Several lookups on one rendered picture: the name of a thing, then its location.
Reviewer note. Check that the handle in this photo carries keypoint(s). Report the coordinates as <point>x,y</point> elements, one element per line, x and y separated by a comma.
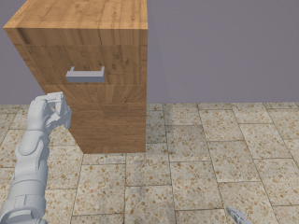
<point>73,76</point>

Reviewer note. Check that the robot left forearm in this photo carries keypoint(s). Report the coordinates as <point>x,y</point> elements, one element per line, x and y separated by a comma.
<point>26,195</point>

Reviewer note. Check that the cabinet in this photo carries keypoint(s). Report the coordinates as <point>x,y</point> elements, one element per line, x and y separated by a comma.
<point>105,119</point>

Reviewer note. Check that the left robot hand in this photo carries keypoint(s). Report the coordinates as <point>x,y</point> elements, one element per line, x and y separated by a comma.
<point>41,117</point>

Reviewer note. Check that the drawer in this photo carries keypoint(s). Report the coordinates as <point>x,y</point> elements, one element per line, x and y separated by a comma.
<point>52,61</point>

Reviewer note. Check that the right robot hand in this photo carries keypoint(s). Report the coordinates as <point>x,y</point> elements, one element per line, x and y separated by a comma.
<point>238,216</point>

